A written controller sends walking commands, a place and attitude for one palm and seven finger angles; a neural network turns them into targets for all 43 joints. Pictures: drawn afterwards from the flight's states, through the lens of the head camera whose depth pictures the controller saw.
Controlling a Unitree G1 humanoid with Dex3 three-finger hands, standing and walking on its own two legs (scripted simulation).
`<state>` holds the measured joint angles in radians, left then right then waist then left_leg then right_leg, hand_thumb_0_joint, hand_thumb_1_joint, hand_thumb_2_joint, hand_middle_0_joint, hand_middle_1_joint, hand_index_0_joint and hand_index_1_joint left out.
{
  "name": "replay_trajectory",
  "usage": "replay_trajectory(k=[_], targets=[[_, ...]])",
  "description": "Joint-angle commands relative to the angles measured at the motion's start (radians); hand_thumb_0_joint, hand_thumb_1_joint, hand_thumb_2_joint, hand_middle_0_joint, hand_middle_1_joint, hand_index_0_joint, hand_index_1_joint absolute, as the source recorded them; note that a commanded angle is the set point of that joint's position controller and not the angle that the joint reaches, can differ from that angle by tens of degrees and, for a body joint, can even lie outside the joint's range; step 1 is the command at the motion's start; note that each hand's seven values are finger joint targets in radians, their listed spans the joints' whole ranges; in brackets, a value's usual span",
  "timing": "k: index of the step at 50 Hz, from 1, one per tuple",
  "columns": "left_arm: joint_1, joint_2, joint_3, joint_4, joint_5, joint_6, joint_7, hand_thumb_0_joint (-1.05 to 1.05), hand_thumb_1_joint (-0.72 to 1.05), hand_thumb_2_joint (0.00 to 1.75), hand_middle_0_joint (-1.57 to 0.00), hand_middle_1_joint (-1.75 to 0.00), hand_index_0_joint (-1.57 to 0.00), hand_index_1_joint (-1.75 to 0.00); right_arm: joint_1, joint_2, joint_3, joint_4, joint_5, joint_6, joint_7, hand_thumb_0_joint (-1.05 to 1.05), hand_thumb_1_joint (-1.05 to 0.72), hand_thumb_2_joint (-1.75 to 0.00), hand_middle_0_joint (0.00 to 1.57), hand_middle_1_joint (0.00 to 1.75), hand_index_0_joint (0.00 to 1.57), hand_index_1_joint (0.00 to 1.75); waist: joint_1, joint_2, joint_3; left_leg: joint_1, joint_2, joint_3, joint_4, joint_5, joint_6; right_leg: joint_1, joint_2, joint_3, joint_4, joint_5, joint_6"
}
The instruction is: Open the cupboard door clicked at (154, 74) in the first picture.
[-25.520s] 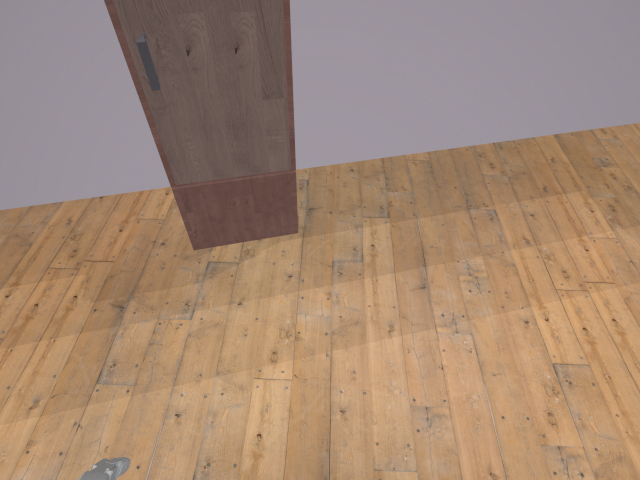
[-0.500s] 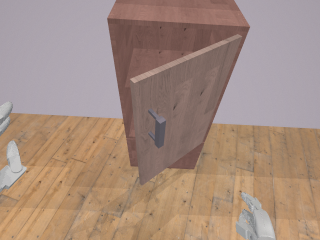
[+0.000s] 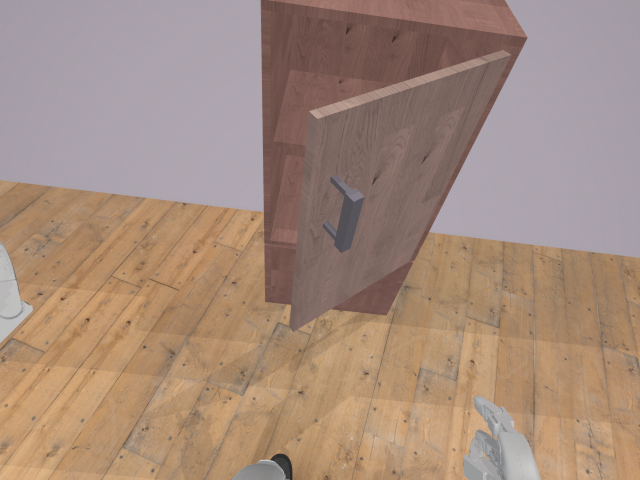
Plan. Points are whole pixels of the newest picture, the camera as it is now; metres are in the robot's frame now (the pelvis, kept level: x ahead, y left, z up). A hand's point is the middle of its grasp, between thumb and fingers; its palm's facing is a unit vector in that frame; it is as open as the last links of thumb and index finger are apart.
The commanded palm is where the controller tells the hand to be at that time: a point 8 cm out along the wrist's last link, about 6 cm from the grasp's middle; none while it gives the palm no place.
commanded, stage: step back with the hand held close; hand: left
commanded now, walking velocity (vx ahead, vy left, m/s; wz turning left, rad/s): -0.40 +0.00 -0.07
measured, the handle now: (340, 214) +0.49 +0.00 +0.03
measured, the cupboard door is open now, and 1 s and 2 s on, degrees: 40 40 40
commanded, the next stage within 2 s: stop stepping back and stand still in 0.08 s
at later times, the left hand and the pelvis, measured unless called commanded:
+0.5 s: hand out of the picture +0.13 +0.24 +0.18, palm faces +0.28 -0.85 -0.45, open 7.4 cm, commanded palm +0.06 +0.29 +0.18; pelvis -0.11 +0.01 +0.00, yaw -7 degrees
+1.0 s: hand out of the picture +0.04 +0.25 +0.17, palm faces +0.30 -0.78 -0.55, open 7.4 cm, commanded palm -0.02 +0.31 +0.18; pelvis -0.19 +0.02 -0.02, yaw -5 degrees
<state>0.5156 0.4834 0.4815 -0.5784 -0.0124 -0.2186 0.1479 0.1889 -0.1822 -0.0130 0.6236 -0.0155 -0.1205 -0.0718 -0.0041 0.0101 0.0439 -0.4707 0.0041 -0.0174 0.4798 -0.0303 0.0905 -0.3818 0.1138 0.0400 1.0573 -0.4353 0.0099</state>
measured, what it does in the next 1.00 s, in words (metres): walks backwards: right foot, then right foot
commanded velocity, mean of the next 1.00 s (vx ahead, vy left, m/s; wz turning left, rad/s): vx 0.14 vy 0.00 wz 0.00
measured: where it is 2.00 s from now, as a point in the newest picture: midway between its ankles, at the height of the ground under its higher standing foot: outside the picture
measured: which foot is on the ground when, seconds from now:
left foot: down 0.00-0.52, up 0.54-0.78, down 0.80-0.94, up 0.96-1.00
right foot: up 0.00-0.20, down 0.22-0.34, up 0.36-0.52, down 0.54-1.00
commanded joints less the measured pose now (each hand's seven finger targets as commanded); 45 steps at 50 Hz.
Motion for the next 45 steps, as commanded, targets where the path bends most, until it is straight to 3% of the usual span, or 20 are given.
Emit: replay_trajectory(k=[1,7,9,12,14,16,17,19,21,24,25,26,27,29,37,39,40,41,43,45], targets=[[0.044,0.088,0.053,-0.202,-0.029,-0.042,0.026,0.00,0.90,0.90,-0.20,-0.30,-0.20,-0.30,-0.100,-0.141,-0.048,-0.131,0.005,-0.066,0.003,0.00,-0.90,-0.90,0.20,0.30,0.20,0.30,0.020,0.182,-0.216,0.170,0.217,-0.191,-0.382,-0.453,-0.028,0.098,-0.012,-0.074,-0.113,-0.103,-0.017],[-0.062,0.135,0.047,-0.194,-0.058,-0.067,0.009,0.00,0.90,0.90,-0.20,-0.30,-0.20,-0.30,-0.067,-0.136,-0.039,-0.086,-0.013,-0.065,0.012,0.00,-0.90,-0.90,0.20,0.30,0.20,0.30,0.024,0.195,-0.306,0.408,0.176,-0.098,-0.332,-0.161,-0.166,0.160,-0.037,-0.087,-0.677,-0.111,-0.082],[-0.077,0.221,0.104,-0.225,-0.056,-0.082,0.010,0.00,0.90,0.90,-0.20,-0.30,-0.20,-0.30,-0.065,-0.112,-0.025,-0.077,-0.002,-0.039,0.014,0.00,-0.90,-0.90,0.20,0.30,0.20,0.30,0.020,-0.060,-0.296,0.464,0.091,-0.016,0.072,-0.060,-0.140,-0.004,-0.277,0.143,-0.862,0.148,-0.157],[-0.130,0.337,0.199,-0.276,-0.043,-0.095,0.007,0.00,0.90,0.90,-0.20,-0.30,-0.20,-0.30,-0.145,-0.111,0.013,-0.127,-0.015,-0.075,0.012,0.00,-0.90,-0.90,0.20,0.30,0.20,0.30,0.037,-0.205,-0.181,0.189,0.024,0.030,0.416,-0.289,-0.130,-0.035,-0.443,0.209,-0.812,0.391,-0.207],[-0.123,0.216,0.123,-0.241,-0.050,-0.046,-0.014,0.00,0.90,0.90,-0.20,-0.30,-0.20,-0.30,-0.130,-0.124,-0.011,-0.140,0.019,-0.072,-0.013,0.00,-0.90,-0.90,0.20,0.30,0.20,0.30,0.006,-0.216,-0.241,0.301,-0.015,0.053,0.204,-0.086,-0.096,0.113,-0.260,-0.045,-0.604,0.597,-0.109],[-0.035,0.168,0.111,-0.216,-0.056,0.005,-0.014,0.00,0.90,0.90,-0.20,-0.30,-0.20,-0.30,-0.082,-0.155,-0.018,-0.134,0.022,-0.076,-0.025,0.00,-0.90,-0.90,0.20,0.30,0.20,0.30,-0.014,0.271,-0.301,0.566,0.058,-0.119,-0.016,0.303,-0.035,0.016,-0.084,-0.135,-0.279,0.296,0.002],[-0.050,0.167,0.095,-0.201,-0.052,0.003,-0.016,0.00,0.90,0.90,-0.20,-0.30,-0.20,-0.30,-0.085,-0.158,-0.015,-0.135,0.014,-0.090,-0.015,0.00,-0.90,-0.90,0.20,0.30,0.20,0.30,-0.011,0.396,-0.251,0.478,0.180,-0.301,-0.160,0.196,0.010,-0.001,-0.043,-0.065,-0.125,-0.111,-0.001],[-0.053,0.216,0.139,-0.143,-0.058,-0.020,-0.003,0.00,0.90,0.90,-0.20,-0.30,-0.20,-0.30,-0.088,-0.142,0.004,-0.119,0.007,-0.112,-0.004,0.00,-0.90,-0.90,0.20,0.30,0.20,0.30,0.005,0.244,-0.142,0.155,0.216,-0.435,-0.396,-0.551,-0.045,0.103,-0.054,-0.011,-0.075,-0.175,-0.033],[0.017,0.190,0.144,-0.127,-0.051,-0.008,0.008,0.00,0.90,0.90,-0.20,-0.30,-0.20,-0.30,-0.091,-0.142,-0.002,-0.122,-0.009,-0.090,0.000,0.00,-0.90,-0.90,0.20,0.30,0.20,0.30,0.027,0.152,-0.117,-0.014,0.175,-0.299,-0.492,-0.670,-0.171,0.246,-0.003,-0.111,-0.130,-0.120,-0.043],[0.152,0.173,0.136,-0.155,-0.051,0.004,0.008,0.00,0.90,0.90,-0.20,-0.30,-0.20,-0.30,-0.113,-0.145,-0.016,-0.150,-0.011,-0.063,0.008,0.00,-0.90,-0.90,0.20,0.30,0.20,0.30,0.048,0.262,-0.156,-0.139,0.088,-0.056,-0.390,-0.613,-0.184,0.457,0.012,-0.194,-0.381,-0.134,-0.073],[0.171,0.152,0.112,-0.182,-0.040,0.004,0.006,0.00,0.90,0.90,-0.20,-0.30,-0.20,-0.30,-0.100,-0.138,-0.021,-0.151,-0.004,-0.049,0.012,0.00,-0.90,-0.90,0.20,0.30,0.20,0.30,0.045,0.177,-0.141,-0.125,0.025,0.044,-0.133,-0.567,-0.162,0.386,-0.067,-0.128,-0.557,-0.149,-0.107],[0.177,0.172,0.108,-0.211,-0.034,0.017,0.003,0.00,0.90,0.90,-0.20,-0.30,-0.20,-0.30,-0.084,-0.128,-0.032,-0.152,0.008,-0.028,0.014,0.00,-0.90,-0.90,0.20,0.30,0.20,0.30,0.035,-0.162,-0.107,0.025,-0.089,0.132,0.414,-0.448,-0.162,0.028,-0.289,0.134,-0.849,-0.284,-0.159],[0.106,0.172,0.092,-0.263,-0.041,0.021,-0.007,0.00,0.90,0.90,-0.20,-0.30,-0.20,-0.30,-0.091,-0.157,-0.047,-0.148,0.006,-0.015,0.001,0.00,-0.90,-0.90,0.20,0.30,0.20,0.30,0.019,-0.284,-0.029,-0.049,-0.097,0.004,0.818,-0.414,-0.147,-0.277,-0.522,0.491,-1.024,-0.430,-0.215],[-0.144,0.230,0.141,-0.313,-0.035,0.007,-0.017,0.00,0.90,0.90,-0.20,-0.30,-0.20,-0.30,-0.053,-0.135,-0.040,-0.091,-0.019,-0.006,0.011,0.00,-0.90,-0.90,0.20,0.30,0.20,0.30,-0.054,-0.218,-0.063,-0.038,-0.011,-0.041,1.030,-0.280,-0.154,-0.449,-0.512,0.312,-0.995,-0.427,-0.208],[-0.217,0.099,-0.010,-0.063,0.008,-0.014,0.039,0.00,0.90,0.90,-0.20,-0.30,-0.20,-0.30,0.017,-0.138,-0.013,-0.087,-0.008,-0.096,-0.065,0.00,-0.90,-0.90,0.20,0.30,0.20,0.30,-0.030,0.066,-0.156,0.293,-0.007,0.144,-0.085,-0.425,-0.042,0.060,-0.252,0.007,-0.571,-0.144,-0.078],[-0.158,0.097,-0.006,-0.114,0.008,-0.030,0.043,0.00,0.90,0.90,-0.20,-0.30,-0.20,-0.30,0.003,-0.167,-0.027,-0.136,0.003,-0.106,-0.055,0.00,-0.90,-0.90,0.20,0.30,0.20,0.30,-0.021,0.365,-0.091,0.380,0.314,-0.322,-0.247,-0.556,0.086,-0.204,-0.120,-0.143,-0.120,-0.057,0.004],[-0.156,0.114,0.018,-0.145,0.014,-0.038,0.034,0.00,0.90,0.90,-0.20,-0.30,-0.20,-0.30,-0.007,-0.162,-0.029,-0.137,0.004,-0.103,-0.040,0.00,-0.90,-0.90,0.20,0.30,0.20,0.30,-0.025,0.261,-0.061,0.325,0.372,-0.379,-0.267,-0.442,0.133,-0.245,-0.142,-0.086,-0.027,-0.031,0.004],[-0.078,0.166,0.094,-0.144,0.028,-0.038,0.025,0.00,0.90,0.90,-0.20,-0.30,-0.20,-0.30,-0.046,-0.181,-0.063,-0.131,0.003,-0.095,-0.031,0.00,-0.90,-0.90,0.20,0.30,0.20,0.30,0.020,0.115,-0.153,0.337,0.315,-0.195,-0.166,-0.176,0.076,-0.138,-0.135,-0.084,-0.055,-0.009,0.006],[-0.015,0.155,0.084,-0.185,-0.006,-0.041,0.012,0.00,0.90,0.90,-0.20,-0.30,-0.20,-0.30,-0.037,-0.154,-0.033,-0.128,0.000,-0.089,-0.008,0.00,-0.90,-0.90,0.20,0.30,0.20,0.30,-0.024,0.202,-0.020,0.204,0.300,-0.249,-0.158,-0.048,0.098,-0.111,-0.155,-0.112,-0.221,-0.007,0.004],[-0.015,0.146,0.093,-0.135,0.008,-0.041,0.004,0.00,0.90,0.90,-0.20,-0.30,-0.20,-0.30,-0.073,-0.162,-0.032,-0.118,-0.002,-0.077,-0.004,0.00,-0.90,-0.90,0.20,0.30,0.20,0.30,0.007,0.188,0.022,-0.066,0.253,-0.094,-0.080,-0.250,0.046,0.218,-0.133,-0.132,-0.368,0.047,-0.005]])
